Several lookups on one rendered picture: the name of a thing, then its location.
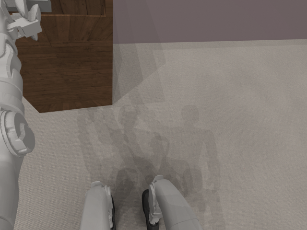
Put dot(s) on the robot left forearm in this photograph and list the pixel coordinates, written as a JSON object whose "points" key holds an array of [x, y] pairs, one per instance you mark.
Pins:
{"points": [[11, 82]]}

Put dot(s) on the cabinet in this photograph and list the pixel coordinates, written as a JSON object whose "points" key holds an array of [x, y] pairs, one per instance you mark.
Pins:
{"points": [[70, 66]]}

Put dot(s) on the robot right thigh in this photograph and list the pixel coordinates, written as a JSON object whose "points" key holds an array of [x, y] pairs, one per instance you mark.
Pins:
{"points": [[177, 213]]}

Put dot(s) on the handle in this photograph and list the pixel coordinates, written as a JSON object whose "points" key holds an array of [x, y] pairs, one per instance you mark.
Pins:
{"points": [[44, 5]]}

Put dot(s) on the robot left upper arm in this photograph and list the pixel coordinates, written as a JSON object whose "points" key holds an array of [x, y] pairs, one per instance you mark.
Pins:
{"points": [[16, 140]]}

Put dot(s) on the right robot foot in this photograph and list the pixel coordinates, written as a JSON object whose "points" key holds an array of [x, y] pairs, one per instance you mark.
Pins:
{"points": [[146, 209]]}

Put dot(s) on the left robot hand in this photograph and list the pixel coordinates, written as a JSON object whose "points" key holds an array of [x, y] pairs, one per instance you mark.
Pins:
{"points": [[28, 23]]}

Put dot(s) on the drawer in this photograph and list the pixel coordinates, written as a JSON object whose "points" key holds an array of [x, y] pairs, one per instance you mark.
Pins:
{"points": [[77, 7]]}

